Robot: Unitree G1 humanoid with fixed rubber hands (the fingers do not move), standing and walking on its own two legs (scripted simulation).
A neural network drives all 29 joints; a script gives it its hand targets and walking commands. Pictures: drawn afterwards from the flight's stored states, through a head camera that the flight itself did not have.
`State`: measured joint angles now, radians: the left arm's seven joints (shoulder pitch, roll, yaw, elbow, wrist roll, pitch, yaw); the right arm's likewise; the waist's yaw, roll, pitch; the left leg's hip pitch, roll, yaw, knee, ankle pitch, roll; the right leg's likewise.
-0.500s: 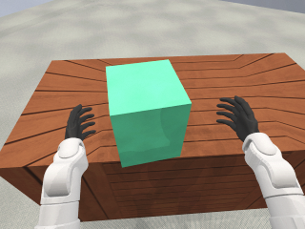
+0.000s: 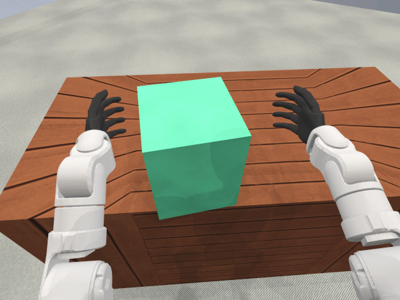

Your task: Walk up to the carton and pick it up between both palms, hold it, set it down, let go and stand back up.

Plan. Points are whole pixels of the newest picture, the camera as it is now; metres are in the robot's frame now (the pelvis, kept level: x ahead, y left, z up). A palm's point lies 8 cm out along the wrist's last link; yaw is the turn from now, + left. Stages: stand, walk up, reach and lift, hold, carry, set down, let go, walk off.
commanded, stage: reach and lift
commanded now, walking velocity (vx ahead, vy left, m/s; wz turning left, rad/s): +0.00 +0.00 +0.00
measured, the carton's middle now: (189, 149) +0.45 +0.06 +0.04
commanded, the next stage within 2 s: none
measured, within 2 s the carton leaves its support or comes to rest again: neither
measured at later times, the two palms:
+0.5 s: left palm (93, 102) +0.41 +0.23 +0.20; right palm (296, 92) +0.45 -0.15 +0.20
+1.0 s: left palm (93, 75) +0.45 +0.23 +0.23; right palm (292, 68) +0.49 -0.15 +0.23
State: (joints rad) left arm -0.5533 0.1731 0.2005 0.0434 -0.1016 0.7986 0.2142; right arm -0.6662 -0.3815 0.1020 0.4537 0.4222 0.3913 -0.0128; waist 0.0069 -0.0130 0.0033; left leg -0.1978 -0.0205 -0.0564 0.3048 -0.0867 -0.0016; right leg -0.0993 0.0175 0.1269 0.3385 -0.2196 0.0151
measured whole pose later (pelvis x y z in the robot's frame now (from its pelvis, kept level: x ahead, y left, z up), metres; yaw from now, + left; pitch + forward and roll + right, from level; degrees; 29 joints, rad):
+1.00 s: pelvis +0.02 +0.00 +0.00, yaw +0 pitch +8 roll -1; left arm -1.09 0.31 0.20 0.68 -0.17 0.62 0.21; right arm -1.18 -0.43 0.18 0.94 0.49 0.39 0.03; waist 0.05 -0.01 -0.10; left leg -0.38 -0.01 -0.06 0.35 -0.11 0.00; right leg -0.26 0.03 0.13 0.33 -0.22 0.02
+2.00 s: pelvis +0.01 +0.00 -0.01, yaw -1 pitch +19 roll -2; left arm -0.96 0.17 0.21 1.04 -0.12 -0.01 0.17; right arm -1.05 -0.31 0.19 1.13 0.46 -0.01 0.04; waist 0.07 -0.01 -0.18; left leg -0.64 0.00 -0.06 0.43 -0.11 -0.01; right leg -0.51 0.05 0.13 0.39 -0.21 0.02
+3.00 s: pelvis +0.01 +0.00 -0.01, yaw -1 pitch +13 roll -1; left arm -0.92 0.02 0.58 1.04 0.29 0.00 0.16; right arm -0.97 0.00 -0.45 1.13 -0.23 -0.08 0.03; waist 0.07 -0.01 -0.17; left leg -0.51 0.01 -0.06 0.39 -0.11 -0.01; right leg -0.38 0.05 0.13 0.36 -0.21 0.02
